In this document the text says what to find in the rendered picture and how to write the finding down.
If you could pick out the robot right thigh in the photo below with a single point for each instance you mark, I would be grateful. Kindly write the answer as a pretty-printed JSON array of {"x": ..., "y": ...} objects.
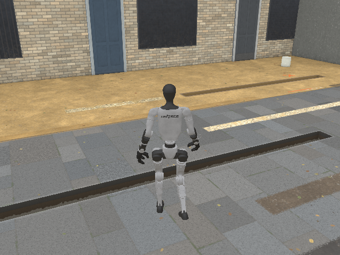
[{"x": 182, "y": 156}]

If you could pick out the left robot upper arm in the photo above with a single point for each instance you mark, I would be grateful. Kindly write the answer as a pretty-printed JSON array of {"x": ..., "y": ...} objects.
[{"x": 150, "y": 121}]

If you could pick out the robot right forearm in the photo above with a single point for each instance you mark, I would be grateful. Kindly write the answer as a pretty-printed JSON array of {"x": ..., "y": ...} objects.
[{"x": 194, "y": 138}]

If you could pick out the right robot upper arm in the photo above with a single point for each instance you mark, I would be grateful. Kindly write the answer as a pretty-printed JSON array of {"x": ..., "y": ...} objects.
[{"x": 188, "y": 119}]

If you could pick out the robot torso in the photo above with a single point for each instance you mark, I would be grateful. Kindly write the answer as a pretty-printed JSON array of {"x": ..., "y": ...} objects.
[{"x": 170, "y": 122}]

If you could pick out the robot right hand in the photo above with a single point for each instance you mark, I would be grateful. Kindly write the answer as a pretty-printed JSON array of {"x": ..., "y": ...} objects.
[{"x": 196, "y": 146}]

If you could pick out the robot left hand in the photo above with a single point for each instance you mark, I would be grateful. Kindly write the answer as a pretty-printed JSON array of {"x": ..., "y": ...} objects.
[{"x": 139, "y": 156}]

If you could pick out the robot left forearm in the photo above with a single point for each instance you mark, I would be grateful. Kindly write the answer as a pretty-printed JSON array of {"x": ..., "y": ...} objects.
[{"x": 144, "y": 142}]

